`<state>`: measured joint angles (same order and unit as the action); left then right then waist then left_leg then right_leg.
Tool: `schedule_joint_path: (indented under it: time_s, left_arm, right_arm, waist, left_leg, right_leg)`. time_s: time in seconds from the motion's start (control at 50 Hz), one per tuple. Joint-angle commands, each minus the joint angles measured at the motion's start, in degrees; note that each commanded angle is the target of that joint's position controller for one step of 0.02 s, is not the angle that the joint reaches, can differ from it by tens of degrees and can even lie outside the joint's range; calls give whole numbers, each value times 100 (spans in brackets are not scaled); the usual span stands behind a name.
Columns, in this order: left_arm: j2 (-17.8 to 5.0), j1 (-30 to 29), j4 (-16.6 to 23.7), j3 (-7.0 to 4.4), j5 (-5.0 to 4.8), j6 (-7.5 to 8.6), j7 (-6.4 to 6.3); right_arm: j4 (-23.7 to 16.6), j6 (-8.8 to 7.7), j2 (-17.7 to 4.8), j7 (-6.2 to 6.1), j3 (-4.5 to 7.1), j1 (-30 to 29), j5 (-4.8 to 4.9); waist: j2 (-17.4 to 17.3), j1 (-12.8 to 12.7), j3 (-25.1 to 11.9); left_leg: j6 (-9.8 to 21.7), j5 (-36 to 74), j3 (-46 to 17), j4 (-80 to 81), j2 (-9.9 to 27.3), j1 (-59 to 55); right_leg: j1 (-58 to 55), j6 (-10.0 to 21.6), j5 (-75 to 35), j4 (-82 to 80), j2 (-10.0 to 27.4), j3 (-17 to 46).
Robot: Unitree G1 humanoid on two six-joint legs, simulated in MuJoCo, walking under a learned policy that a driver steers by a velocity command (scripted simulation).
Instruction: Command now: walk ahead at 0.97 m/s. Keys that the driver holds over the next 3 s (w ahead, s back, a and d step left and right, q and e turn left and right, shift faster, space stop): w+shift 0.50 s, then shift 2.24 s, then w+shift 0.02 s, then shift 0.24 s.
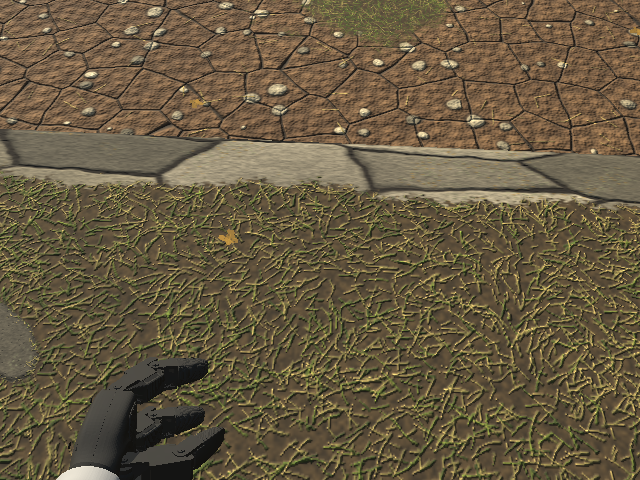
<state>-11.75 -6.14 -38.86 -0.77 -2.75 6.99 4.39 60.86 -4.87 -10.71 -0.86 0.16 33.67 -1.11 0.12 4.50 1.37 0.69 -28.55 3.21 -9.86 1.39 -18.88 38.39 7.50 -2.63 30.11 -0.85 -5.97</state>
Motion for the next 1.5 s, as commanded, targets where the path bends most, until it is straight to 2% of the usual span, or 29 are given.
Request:
schedule_joint_path:
  time_s: [0.02, 0.04, 0.06, 0.08, 0.12, 0.18, 0.24, 0.34, 0.42, 0.46, 0.5, 0.52, 0.54, 0.58, 0.6, 0.66, 0.74, 0.86, 0.94, 0.96, 0.98, 1.0, 1.02, 1.06, 1.14, 1.24, 1.26, 1.32, 1.5]
  left_arm:
    - [-1464, 3062, -411, -554, -3, -138, -216]
    - [-1856, 3473, -603, -632, 187, -63, -182]
    - [-1255, 3808, -848, -540, 235, -63, -238]
    - [-946, 3326, -914, -443, 260, -38, -262]
    - [-566, 2408, -886, -313, 377, 64, -169]
    - [-322, 1855, -979, -201, 295, 80, -139]
    - [-655, 2054, -1087, -239, 245, 121, -236]
    - [-921, 2973, -1235, -250, 138, 197, -409]
    - [-1102, 3450, -1413, -286, 135, -21, -472]
    - [-1348, 3375, -1402, -349, 288, -170, -486]
    - [-1370, 3008, -1332, -331, 470, -324, -491]
    - [-839, 3338, -1115, -201, 463, -284, -491]
    - [97, 4262, -1274, 60, 188, -70, -383]
    - [-945, 2837, -954, -154, -113, 144, -422]
    - [-884, 2401, -801, -127, 11, 155, -471]
    - [-730, 2513, -800, -214, 150, -88, -492]
    - [-451, 2096, -610, -137, 259, -216, -491]
    - [-645, 1073, -429, -163, 337, -164, -364]
    - [-1004, 1797, -724, -336, 452, -109, -347]
    - [-1293, 2010, -747, -393, 525, -116, -378]
    - [-1063, 2181, -734, -278, 634, -197, -404]
    - [-653, 2352, -810, -170, 501, -273, -359]
    - [-628, 2089, -789, -144, 359, -334, -322]
    - [-665, 1333, -650, -128, 359, -415, -345]
    - [-751, 989, -694, -210, 484, -549, -478]
    - [-553, 1328, -998, -188, 301, -616, -565]
    - [-615, 1475, -997, -245, 292, -637, -575]
    - [-462, 1550, -1163, -254, 324, -624, -642]
    - [-418, 1722, -1631, -289, 290, -646, -633]
  right_arm:
    - [-507, 75, -1190, -41, 227, -589, -154]
    - [-631, -123, 90, 153, -64, 381, -5]
    - [-629, -408, -546, 200, 66, -194, 337]
    - [-1028, -488, -949, 178, 196, -1147, 581]
    - [-1255, -502, -713, 136, 162, -1796, 425]
    - [-1235, -148, -338, 141, 136, -1305, 321]
    - [-1581, -54, -499, 41, 104, -2098, 169]
    - [-1965, -230, -554, 205, 79, -3507, 168]
    - [-2300, -277, -717, 391, 118, -4194, 279]
    - [-2269, -263, -1053, 415, 268, -3616, 325]
    - [-1787, -143, -1572, 303, 527, -1467, 407]
    - [-1518, -88, -2108, 227, 636, -461, 172]
    - [-1409, -157, -2163, 340, 653, -315, 79]
    - [-1452, -182, -1215, 340, 425, -1050, 8]
    - [-1483, -227, -1200, 377, 409, -1600, -7]
    - [-1363, -300, -764, 414, 277, -2051, -41]
    - [-1148, -281, -1079, 211, 326, -2072, 51]
    - [-887, -72, -1156, 24, 313, -1604, 130]
    - [-812, 73, -1115, -9, 320, -1714, 150]
    - [-825, 64, -991, 2, 280, -1417, 40]
    - [-583, 66, -422, 58, 107, -524, 53]
    - [-499, 137, -620, 117, 126, -479, 132]
    - [-586, 252, -1016, 119, 241, -861, 191]
    - [-750, 513, -996, -14, 305, -1590, 192]
    - [-611, 696, -649, -162, 268, -1505, 113]
    - [-514, 697, -721, -90, 288, -1513, -109]
    - [-508, 683, -1018, -108, 354, -1661, -54]
    - [-430, 467, -729, -134, 294, -1935, 3]
    - [-163, 312, -585, -146, 274, -1397, 82]
  waist:
    - [-1131, -2139, -1698]
    - [1219, -1210, -2860]
    - [1330, -1606, -3058]
    - [1263, -1475, -1676]
    - [-304, -825, -629]
    - [144, -53, -30]
    - [209, -96, 624]
    - [-76, -669, 663]
    - [88, -797, 871]
    - [507, -362, 283]
    - [869, 851, -966]
    - [-253, 774, -1958]
    - [-2392, 144, -3060]
    - [-1000, 285, -1685]
    - [-14, -12, -1096]
    - [-131, -602, -582]
    - [-249, -743, -367]
    - [-460, -289, -413]
    - [-208, -670, -607]
    - [329, -573, -1013]
    - [1268, -397, -1815]
    - [1364, -531, -2166]
    - [851, -531, -1779]
    - [230, -394, -897]
    - [772, -210, -775]
    - [327, -198, -420]
    - [-223, -464, -74]
    - [-674, -604, 83]
    - [-86, -444, -58]
  left_leg:
    - [566, 7744, -175, -4698, 1152, 2755]
    - [284, 1675, -804, -7208, -212, 5456]
    - [546, 491, -1543, -7731, -328, 5969]
    - [694, 654, -1277, -7833, 23, 6528]
    - [728, 1174, -1134, -7229, 441, 6046]
    - [551, 1178, -1072, -6648, 904, 5533]
    - [219, 2089, -822, -5738, 1066, 6107]
    - [129, 4576, -238, -3007, 618, 5096]
    - [248, 3974, -188, -1843, 331, 5646]
    - [454, 3096, 14, -2014, -49, 5129]
    - [771, 2445, 137, -2425, -241, 2624]
    - [1130, 1576, -1651, -2577, 970, 428]
    - [2084, 251, -5041, -1202, 2144, -1116]
    - [1496, 2606, -3675, -1038, 1768, 1]
    - [1395, 4268, -2811, -1068, 1592, 1238]
    - [1286, 5971, -1598, -790, 1211, 2804]
    - [1302, 6724, -726, -435, 925, 3309]
    - [956, 5352, -405, -659, 705, 2757]
    - [594, 4966, -452, -2098, 513, 2443]
    - [322, 3801, -252, -3112, 39, 2976]
    - [-20, 868, -328, -4663, -374, 4007]
    - [-156, -1200, -723, -5383, -399, 4409]
    - [-188, -1276, -928, -5682, -180, 4596]
    - [-265, -715, -798, -5331, 88, 4685]
    - [-264, 363, -444, -3585, 48, 3447]
    - [196, 1447, -568, -1682, 271, 2748]
    - [344, 242, -715, -1454, 359, 3602]
    - [176, -288, -844, -817, 363, 4573]
    - [148, 1294, -639, -1141, 206, 3812]
  right_leg:
    - [-5122, 507, 1259, 775, 484, 924]
    - [-7443, 1640, 4383, 11, 2138, 4568]
    - [-7373, 1382, 5085, -1333, 2086, 5840]
    - [-6475, 1032, 4222, -1492, 1908, 4795]
    - [-4113, 832, 2598, -1737, 1520, 3366]
    - [-2287, 791, 2558, -2162, 1209, 2384]
    - [-1602, 751, 2051, -2582, 1050, 1760]
    - [-1865, 441, 1015, -2833, 758, 830]
    - [-3945, 307, -79, -2540, 1276, 760]
    - [-4830, 157, -2725, -1586, 1486, 731]
    - [-4199, -77, -4320, 1092, 1279, 425]
    - [-2332, -249, -2328, 3397, 729, 433]
    - [-535, -578, 2816, 5526, -509, 1175]
    - [136, -353, 2926, 5751, 48, 1515]
    - [-124, -393, 2705, 5272, 303, 1354]
    - [-862, -483, 2440, 4226, 682, 1192]
    - [-865, -694, 1420, 2456, 661, 846]
    - [-1465, -606, -767, 153, 196, 624]
    - [-2345, -239, -1534, -580, 118, 600]
    - [-3340, 34, -3973, -240, 731, 1144]
    - [-4662, 1093, -5277, -6, 1958, 2355]
    - [-4723, 1425, -4651, -240, 2252, 2991]
    - [-4133, 1230, -3053, -453, 2058, 2933]
    - [-2711, 839, -411, -1083, 1769, 2651]
    - [-1565, 423, 1217, -1569, 1107, 1835]
    - [-1135, -323, 3526, -1436, 702, 1483]
    - [-1453, -509, 3289, -1290, 342, 1092]
    - [-2686, -545, 1904, -627, 235, 854]
    - [-2841, -487, 509, -425, 281, 814]
